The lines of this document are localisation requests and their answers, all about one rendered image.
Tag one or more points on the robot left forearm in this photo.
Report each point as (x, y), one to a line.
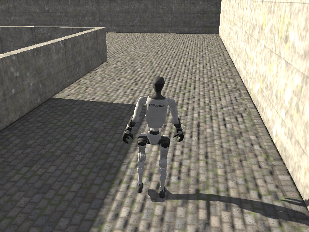
(129, 126)

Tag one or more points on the robot right forearm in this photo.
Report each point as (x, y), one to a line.
(178, 127)

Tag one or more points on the left robot upper arm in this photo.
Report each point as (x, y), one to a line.
(138, 108)

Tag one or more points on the robot torso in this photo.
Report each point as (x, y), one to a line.
(156, 111)

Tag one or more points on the left robot hand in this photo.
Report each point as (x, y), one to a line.
(126, 136)

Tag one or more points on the right robot upper arm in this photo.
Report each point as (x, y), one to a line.
(174, 111)

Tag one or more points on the robot head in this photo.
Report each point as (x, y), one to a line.
(158, 83)

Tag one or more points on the right robot hand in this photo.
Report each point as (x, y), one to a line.
(179, 135)

